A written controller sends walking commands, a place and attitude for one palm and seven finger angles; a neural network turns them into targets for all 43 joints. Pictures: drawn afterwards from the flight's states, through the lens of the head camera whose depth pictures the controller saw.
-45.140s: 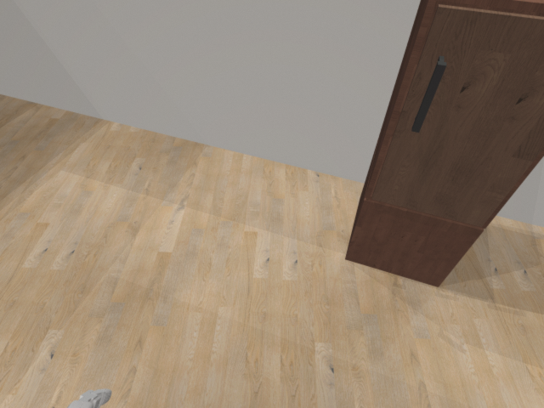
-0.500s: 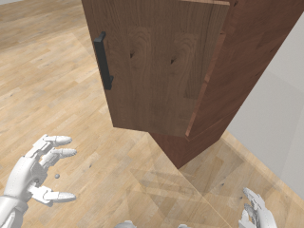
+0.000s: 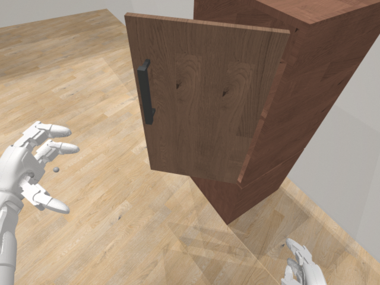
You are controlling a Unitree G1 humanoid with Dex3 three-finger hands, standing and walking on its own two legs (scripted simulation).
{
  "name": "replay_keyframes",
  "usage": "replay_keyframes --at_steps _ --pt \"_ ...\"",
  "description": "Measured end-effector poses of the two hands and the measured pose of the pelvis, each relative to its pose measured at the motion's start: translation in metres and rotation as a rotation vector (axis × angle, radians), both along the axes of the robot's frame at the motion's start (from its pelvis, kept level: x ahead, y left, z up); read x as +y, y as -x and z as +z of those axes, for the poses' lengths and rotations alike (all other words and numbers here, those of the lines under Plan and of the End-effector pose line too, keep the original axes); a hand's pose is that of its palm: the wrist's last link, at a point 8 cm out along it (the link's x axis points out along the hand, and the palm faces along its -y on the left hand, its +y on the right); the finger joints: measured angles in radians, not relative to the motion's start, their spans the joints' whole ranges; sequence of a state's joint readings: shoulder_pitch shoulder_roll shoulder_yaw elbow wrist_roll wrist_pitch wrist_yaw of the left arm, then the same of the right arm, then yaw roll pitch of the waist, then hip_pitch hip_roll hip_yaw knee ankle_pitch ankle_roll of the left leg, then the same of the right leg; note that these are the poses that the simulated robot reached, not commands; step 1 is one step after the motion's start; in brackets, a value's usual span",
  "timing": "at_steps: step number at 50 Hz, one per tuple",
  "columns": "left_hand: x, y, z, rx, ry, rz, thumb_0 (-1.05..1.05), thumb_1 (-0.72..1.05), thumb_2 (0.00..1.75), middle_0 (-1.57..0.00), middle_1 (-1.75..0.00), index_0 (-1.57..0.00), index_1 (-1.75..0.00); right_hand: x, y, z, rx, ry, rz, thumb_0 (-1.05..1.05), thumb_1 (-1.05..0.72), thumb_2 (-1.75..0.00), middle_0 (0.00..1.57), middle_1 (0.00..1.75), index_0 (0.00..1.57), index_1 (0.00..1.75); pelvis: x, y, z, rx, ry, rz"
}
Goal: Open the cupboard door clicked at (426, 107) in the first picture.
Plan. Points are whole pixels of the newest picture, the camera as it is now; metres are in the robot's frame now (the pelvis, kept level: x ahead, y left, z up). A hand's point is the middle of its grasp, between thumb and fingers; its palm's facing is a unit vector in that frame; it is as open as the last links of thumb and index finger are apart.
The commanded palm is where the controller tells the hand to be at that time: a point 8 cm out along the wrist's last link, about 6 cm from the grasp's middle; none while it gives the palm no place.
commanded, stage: raise the hand with hooked fingers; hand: left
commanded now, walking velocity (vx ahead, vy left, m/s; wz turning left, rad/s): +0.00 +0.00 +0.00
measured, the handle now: (148, 93) +0.55 +0.16 +0.09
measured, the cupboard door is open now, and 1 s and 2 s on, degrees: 46 46 46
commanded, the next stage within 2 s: move the hooked fingers beside the handle in 0.50 s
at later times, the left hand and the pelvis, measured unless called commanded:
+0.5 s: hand (72, 168) +0.30 +0.25 +0.11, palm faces -0.06 -1.00 -0.05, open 14.0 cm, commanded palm +0.27 +0.30 +0.11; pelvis +0.01 -0.02 +0.00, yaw -1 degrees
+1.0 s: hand (92, 143) +0.36 +0.24 +0.11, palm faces -0.09 -1.00 -0.02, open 14.0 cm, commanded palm +0.33 +0.29 +0.10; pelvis +0.01 -0.02 +0.00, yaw -1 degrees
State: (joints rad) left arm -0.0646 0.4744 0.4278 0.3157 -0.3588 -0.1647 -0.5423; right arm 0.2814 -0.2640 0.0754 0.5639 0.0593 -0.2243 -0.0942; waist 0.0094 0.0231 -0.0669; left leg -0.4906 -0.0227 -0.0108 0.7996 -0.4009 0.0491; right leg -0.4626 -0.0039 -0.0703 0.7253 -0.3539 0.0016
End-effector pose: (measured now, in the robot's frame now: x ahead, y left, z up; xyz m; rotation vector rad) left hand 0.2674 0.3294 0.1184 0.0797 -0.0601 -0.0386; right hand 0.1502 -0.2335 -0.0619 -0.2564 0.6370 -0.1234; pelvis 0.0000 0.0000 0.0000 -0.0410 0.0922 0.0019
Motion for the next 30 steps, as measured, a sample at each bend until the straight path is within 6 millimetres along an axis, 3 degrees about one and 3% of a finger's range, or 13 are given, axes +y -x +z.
replay_keyframes --at_steps 6,13,30 --pt "0.002 -0.015 -0.005 0.101 0.023 -0.030 -0.01 -0.50 0.30 -0.30 -1.20 -0.30 -1.20 -0.015 0.010 0.001 0.021 0.009 -0.042 0.01 -0.90 -0.90 0.21 0.30 0.20 0.30 -0.001 -0.002 0.003 0.009 -0.007 -0.008" --pt "-0.014 -0.013 -0.015 0.084 0.036 -0.040 -0.01 -0.50 0.30 -0.30 -1.20 -0.30 -1.20 -0.028 0.013 0.003 0.034 0.028 -0.052 0.01 -0.90 -0.90 0.20 0.30 0.20 0.30 -0.006 -0.004 0.004 0.017 -0.013 -0.019" --pt "-0.024 -0.014 -0.010 0.085 0.032 -0.019 -0.01 -0.50 0.30 -0.30 -1.20 -0.31 -1.20 -0.031 -0.005 0.000 0.008 -0.005 -0.039 0.01 -0.90 -0.90 0.20 0.30 0.20 0.30 -0.019 -0.007 0.005 0.016 -0.018 -0.012"
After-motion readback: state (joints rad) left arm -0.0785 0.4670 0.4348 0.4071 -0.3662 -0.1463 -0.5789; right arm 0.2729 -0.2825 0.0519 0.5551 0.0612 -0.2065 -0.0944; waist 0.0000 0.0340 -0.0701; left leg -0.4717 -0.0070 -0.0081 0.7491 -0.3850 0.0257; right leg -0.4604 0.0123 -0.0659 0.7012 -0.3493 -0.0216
